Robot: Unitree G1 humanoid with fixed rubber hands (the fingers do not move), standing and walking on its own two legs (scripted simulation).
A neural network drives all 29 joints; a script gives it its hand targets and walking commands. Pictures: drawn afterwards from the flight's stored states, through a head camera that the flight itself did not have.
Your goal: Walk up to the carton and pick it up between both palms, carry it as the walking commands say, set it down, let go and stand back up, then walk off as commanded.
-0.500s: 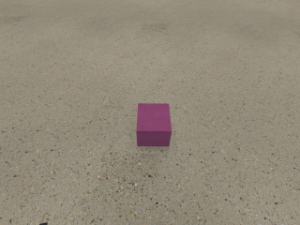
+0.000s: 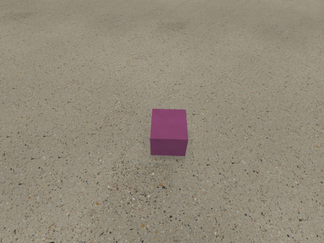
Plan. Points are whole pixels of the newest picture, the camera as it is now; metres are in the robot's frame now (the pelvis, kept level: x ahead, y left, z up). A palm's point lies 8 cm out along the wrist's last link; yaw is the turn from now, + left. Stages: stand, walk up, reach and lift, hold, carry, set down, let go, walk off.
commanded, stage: walk off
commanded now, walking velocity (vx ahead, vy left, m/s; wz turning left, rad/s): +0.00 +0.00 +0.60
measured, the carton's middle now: (168, 132) +0.97 -0.06 -0.68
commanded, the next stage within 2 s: none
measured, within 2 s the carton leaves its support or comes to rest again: neither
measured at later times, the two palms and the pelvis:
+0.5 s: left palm out of the picture -0.01 +0.34 -0.14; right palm out of the picture +0.09 -0.22 -0.11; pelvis -0.04 +0.05 -0.01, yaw +15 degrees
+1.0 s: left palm out of the picture -0.10 +0.28 -0.09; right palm (243, 237) +0.18 -0.22 -0.13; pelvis -0.04 -0.01 +0.00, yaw +33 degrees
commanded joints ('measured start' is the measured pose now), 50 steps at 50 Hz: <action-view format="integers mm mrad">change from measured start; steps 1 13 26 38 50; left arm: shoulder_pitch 54 -26 3 80 94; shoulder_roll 173 157 14 2 52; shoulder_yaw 44 76 59 65 73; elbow -26 -125 -197 -238 -300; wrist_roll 0 35 20 -5 26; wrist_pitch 15 31 38 14 -7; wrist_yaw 16 15 1 21 22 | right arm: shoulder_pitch -9 88 116 40 40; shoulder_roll -159 -18 -105 -115 -14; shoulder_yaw -33 -49 -110 -132 -114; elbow -62 -138 -187 -225 -262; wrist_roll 0 -5 -11 -12 -13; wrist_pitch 8 40 24 46 55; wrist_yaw -1 15 -7 2 42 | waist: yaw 19 -12 -14 19 40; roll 4 -154 106 157 -175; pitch -61 -40 -70 -97 -16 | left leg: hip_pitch -73 -123 51 -65 -451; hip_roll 123 43 202 158 6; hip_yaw -102 75 -288 -445 -13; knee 56 328 -35 -13 697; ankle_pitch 293 -200 306 230 -191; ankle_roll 12 -4 173 134 -111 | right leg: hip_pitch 24 -112 -393 -95 90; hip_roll -144 -331 -64 25 -272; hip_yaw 50 7 54 44 43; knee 32 131 644 166 -25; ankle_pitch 194 309 -195 -170 429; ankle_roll -7 -71 81 62 -122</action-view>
